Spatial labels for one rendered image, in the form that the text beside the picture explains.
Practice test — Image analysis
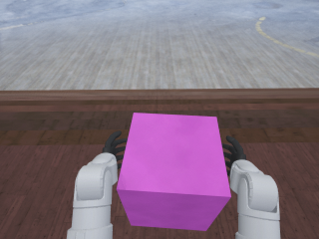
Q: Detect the robot left forearm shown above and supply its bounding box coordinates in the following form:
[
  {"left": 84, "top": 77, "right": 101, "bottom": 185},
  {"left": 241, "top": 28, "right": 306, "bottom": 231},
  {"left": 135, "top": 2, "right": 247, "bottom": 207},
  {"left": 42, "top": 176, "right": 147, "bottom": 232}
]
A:
[{"left": 67, "top": 152, "right": 118, "bottom": 239}]

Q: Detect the robot right forearm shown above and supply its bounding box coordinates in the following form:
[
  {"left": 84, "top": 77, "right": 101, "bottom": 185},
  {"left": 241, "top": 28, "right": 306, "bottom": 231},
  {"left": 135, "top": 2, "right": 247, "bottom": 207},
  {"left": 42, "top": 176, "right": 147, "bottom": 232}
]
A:
[{"left": 229, "top": 159, "right": 281, "bottom": 239}]

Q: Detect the right robot hand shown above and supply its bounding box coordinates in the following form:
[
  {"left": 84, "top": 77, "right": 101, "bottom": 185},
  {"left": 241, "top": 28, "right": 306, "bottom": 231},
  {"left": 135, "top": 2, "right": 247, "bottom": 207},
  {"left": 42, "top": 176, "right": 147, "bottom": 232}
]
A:
[{"left": 221, "top": 135, "right": 246, "bottom": 176}]

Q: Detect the carton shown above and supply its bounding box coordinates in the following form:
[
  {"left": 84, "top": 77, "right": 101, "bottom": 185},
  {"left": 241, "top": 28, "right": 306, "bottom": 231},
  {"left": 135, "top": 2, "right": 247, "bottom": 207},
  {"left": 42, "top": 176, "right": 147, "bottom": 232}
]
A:
[{"left": 117, "top": 113, "right": 231, "bottom": 231}]

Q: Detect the left robot hand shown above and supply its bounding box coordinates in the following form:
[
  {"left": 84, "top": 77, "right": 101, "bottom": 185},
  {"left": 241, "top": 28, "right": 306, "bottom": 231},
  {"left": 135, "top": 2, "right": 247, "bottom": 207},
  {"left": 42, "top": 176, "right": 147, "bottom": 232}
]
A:
[{"left": 102, "top": 130, "right": 128, "bottom": 169}]

